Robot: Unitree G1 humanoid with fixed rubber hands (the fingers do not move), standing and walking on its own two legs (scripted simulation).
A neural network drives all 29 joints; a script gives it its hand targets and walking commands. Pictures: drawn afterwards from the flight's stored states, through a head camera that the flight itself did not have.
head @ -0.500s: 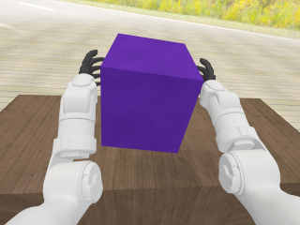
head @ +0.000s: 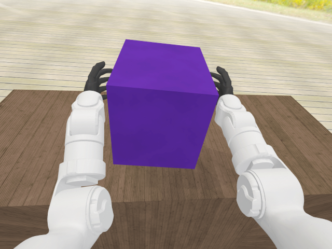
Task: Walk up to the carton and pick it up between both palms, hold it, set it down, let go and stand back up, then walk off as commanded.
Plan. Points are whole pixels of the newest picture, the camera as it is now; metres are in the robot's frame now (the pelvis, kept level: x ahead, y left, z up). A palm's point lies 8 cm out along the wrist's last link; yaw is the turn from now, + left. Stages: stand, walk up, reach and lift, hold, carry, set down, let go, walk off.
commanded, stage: set down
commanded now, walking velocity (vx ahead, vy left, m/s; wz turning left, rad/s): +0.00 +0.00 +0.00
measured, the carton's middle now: (159, 102) +0.46 +0.03 +0.17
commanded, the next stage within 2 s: none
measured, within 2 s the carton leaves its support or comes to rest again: neither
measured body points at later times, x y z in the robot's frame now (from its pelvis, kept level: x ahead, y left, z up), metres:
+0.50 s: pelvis +0.01 +0.00 +0.00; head -0.03 +0.02 +0.45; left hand +0.41 +0.17 +0.19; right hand +0.43 -0.14 +0.19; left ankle +0.07 +0.10 -0.74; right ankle +0.00 -0.11 -0.74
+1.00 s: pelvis +0.01 -0.01 +0.00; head -0.01 +0.02 +0.45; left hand +0.42 +0.16 +0.16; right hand +0.44 -0.15 +0.16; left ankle +0.07 +0.10 -0.74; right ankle +0.00 -0.11 -0.74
